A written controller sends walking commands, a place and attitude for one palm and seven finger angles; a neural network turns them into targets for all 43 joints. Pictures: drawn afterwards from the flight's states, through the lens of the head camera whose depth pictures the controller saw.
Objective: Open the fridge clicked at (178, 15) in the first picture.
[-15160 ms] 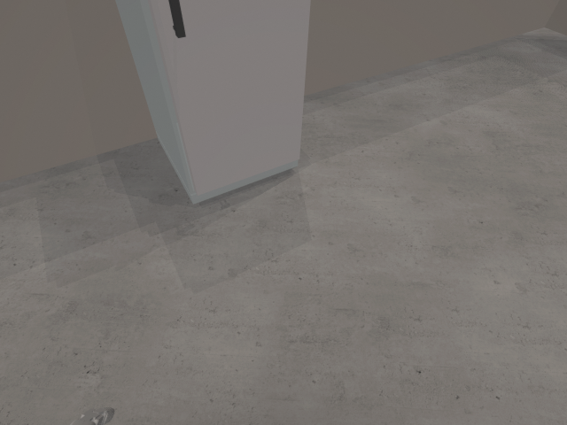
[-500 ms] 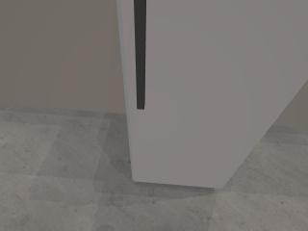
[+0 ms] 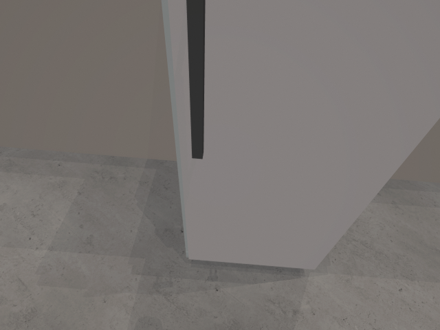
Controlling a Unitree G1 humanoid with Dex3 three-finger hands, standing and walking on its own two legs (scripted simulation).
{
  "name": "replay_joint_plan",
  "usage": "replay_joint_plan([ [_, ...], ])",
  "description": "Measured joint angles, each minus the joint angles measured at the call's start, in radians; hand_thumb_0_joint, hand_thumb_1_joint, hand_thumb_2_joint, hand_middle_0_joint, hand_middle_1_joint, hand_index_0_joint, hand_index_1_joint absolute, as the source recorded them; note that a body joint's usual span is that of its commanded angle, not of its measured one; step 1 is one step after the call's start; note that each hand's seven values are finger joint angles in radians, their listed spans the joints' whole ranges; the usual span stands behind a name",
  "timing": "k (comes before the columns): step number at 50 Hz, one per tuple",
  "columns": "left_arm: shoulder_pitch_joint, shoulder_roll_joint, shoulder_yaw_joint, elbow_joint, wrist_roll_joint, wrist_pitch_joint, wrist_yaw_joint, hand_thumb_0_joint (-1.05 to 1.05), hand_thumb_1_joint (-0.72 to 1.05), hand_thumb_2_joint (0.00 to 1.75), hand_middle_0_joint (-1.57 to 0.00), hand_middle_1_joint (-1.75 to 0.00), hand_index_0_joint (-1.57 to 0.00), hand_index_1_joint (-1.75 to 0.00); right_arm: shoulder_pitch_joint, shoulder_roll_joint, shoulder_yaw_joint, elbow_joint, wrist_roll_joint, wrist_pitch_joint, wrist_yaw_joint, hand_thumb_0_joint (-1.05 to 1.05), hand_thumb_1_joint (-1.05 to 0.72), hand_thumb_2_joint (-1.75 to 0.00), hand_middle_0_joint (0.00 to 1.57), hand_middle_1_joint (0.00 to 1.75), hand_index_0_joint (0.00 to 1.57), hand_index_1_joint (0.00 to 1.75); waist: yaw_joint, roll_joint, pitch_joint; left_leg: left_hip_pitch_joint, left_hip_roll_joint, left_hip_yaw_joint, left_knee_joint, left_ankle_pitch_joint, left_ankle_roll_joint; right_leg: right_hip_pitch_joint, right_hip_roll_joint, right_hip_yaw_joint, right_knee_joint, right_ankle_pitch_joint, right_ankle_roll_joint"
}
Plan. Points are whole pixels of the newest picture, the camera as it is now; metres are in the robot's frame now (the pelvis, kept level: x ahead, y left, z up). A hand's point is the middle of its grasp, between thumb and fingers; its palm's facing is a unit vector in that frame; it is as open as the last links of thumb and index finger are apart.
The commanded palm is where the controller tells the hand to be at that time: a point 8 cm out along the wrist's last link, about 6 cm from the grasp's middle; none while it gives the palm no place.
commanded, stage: look again from close up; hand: left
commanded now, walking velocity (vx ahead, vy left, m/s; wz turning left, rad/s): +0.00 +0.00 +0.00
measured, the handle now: (198, 70) +0.50 +0.08 +0.24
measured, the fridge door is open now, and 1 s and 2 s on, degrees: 0 0 0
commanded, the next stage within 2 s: raise the hand to about handle height in 0.94 s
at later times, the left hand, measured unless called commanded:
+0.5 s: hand out of the picture -0.01 +0.16 -0.18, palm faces +0.02 -0.99 -0.15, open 7.4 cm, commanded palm none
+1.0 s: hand out of the picture +0.01 +0.15 -0.18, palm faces +0.01 -0.99 -0.15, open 7.4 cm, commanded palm none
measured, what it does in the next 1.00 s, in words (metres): stands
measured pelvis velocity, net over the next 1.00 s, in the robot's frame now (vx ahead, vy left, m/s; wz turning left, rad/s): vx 0.03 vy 0.00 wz -0.02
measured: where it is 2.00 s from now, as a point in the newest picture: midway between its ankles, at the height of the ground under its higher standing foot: outside the picture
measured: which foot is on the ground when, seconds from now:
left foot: down 0.00-1.00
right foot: down 0.00-1.00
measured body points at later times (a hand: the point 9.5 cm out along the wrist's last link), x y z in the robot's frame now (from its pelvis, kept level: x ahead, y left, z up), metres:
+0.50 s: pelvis +0.01 +0.00 +0.00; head +0.02 +0.01 +0.45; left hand -0.01 +0.21 -0.16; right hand +0.01 -0.22 -0.15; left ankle +0.06 +0.08 -0.74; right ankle -0.01 -0.13 -0.74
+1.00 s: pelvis +0.03 +0.00 +0.00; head +0.04 +0.01 +0.45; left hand +0.01 +0.20 -0.16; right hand +0.02 -0.22 -0.15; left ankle +0.06 +0.08 -0.74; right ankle -0.01 -0.13 -0.74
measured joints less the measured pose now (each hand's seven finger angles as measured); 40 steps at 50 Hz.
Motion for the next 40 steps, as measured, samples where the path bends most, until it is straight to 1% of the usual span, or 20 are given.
replay_joint_plan([
  [18, -0.021, 0.016, 0.001, 0.006, -0.002, 0.001, 0.000, 0.00, 0.91, 0.90, -0.19, -0.30, -0.20, -0.30, -0.013, -0.010, 0.004, 0.006, 0.000, -0.007, -0.002, 0.01, -0.91, -0.90, 0.20, 0.30, 0.20, 0.30, 0.000, -0.001, 0.009, 0.031, -0.006, 0.008, -0.012, -0.014, 0.002, 0.029, -0.005, 0.009, -0.014, -0.010, 0.004],
  [40, -0.028, 0.018, 0.000, 0.019, -0.002, 0.003, -0.001, 0.00, 0.91, 0.90, -0.19, -0.30, -0.20, -0.30, -0.024, -0.017, 0.006, 0.013, 0.001, -0.012, -0.005, 0.01, -0.91, -0.90, 0.20, 0.30, 0.20, 0.30, 0.004, -0.001, 0.013, 0.061, -0.010, 0.017, -0.031, -0.026, -0.001, 0.052, -0.010, 0.018, -0.026, -0.023, 0.005],
])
